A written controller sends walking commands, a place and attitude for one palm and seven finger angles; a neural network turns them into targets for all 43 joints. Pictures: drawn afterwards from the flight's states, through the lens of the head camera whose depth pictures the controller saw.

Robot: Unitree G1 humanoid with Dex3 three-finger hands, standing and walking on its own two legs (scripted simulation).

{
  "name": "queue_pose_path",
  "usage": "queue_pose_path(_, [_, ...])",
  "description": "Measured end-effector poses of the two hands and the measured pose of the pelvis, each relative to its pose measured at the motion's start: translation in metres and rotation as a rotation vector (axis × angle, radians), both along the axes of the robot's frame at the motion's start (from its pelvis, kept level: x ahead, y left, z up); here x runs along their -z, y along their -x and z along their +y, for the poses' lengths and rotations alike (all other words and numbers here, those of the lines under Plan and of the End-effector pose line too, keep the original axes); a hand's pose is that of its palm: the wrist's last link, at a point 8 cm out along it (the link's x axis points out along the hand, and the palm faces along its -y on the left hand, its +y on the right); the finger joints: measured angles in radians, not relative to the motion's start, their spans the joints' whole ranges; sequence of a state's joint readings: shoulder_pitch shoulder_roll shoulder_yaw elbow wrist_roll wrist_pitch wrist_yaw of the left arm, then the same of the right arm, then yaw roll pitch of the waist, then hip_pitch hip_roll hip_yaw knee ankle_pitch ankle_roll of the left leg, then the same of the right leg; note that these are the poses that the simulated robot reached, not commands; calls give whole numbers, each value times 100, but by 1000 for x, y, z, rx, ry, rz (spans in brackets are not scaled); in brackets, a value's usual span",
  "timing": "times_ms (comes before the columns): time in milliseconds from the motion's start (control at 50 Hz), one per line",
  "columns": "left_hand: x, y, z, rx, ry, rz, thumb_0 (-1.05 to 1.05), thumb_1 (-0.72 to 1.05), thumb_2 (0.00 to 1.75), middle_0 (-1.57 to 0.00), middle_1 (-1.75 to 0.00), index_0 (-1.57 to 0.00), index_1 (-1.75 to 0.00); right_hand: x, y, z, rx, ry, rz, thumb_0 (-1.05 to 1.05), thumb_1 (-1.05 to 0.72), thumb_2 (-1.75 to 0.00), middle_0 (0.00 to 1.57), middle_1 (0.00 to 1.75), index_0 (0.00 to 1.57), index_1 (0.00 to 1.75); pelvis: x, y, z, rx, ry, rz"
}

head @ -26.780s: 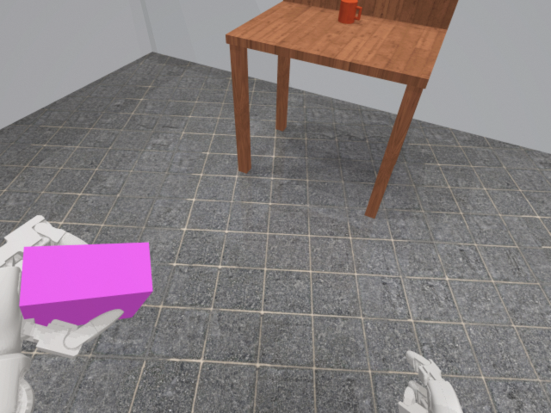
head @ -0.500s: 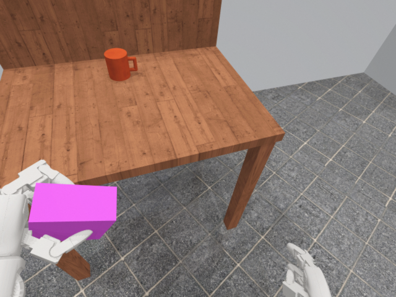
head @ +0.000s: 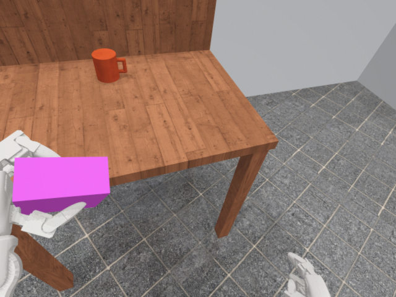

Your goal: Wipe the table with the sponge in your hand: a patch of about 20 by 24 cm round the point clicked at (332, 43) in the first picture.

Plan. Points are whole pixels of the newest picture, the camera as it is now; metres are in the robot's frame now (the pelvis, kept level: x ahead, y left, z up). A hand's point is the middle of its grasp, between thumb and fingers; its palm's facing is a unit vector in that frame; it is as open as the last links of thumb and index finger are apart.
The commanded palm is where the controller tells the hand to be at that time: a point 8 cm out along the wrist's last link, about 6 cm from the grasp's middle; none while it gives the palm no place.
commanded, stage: shuffle to correct the standing spot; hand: left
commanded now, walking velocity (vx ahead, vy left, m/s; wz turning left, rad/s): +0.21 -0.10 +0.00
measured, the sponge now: (75, 186) +0.24 +0.22 +0.15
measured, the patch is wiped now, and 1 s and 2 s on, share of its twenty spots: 0.00 0.00 0.00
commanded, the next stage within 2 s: come to a stop and stand still in 0.64 s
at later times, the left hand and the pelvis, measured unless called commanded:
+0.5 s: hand (122, 134) +0.31 +0.17 +0.20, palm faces +0.41 -0.84 -0.35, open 9.7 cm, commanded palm +0.26 +0.20 +0.19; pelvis +0.10 -0.07 +0.01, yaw -1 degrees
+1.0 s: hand (177, 107) +0.40 +0.09 +0.19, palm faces +0.40 -0.79 -0.46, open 9.7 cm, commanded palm +0.34 +0.14 +0.19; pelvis +0.18 -0.14 +0.01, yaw +1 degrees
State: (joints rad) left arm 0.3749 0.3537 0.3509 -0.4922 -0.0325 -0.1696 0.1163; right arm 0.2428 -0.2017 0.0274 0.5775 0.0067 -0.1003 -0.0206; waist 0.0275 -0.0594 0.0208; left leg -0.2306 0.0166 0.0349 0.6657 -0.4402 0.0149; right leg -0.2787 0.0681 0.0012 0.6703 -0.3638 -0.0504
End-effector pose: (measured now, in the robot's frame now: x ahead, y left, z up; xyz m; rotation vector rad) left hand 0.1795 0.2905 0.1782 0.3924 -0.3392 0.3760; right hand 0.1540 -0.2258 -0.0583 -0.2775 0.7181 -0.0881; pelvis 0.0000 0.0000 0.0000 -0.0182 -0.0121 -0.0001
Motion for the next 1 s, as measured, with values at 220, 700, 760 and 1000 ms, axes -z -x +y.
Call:
queue_pose_path(220, [-30,-74,-51,124,-182,40,0,-46,104,-78,-137,-77,-137,9,-25,-31,105,-86,14,1,-90,-90,20,30,21,30,-5,-55,-27,28,7,-23])
queue_pose_path(700, [-31,-128,-92,-40,-100,-20,0,-47,104,-78,-137,-77,-136,-10,-147,-79,2,-76,-73,1,-90,-90,20,30,21,30,-10,-132,-93,-27,-27,-25])
queue_pose_path(760, [-25,-135,-106,-58,-126,61,0,-46,104,-78,-137,-77,-137,1,-157,-85,-1,-121,-57,1,-90,-90,20,30,21,30,-9,-146,-105,-9,-26,-8])
queue_pose_path(1000, [-25,-185,-160,-30,-142,105,0,-47,104,-78,-137,-78,-136,20,-196,-142,14,-79,49,1,-90,-90,20,30,21,30,-13,-182,-141,-16,-54,4])
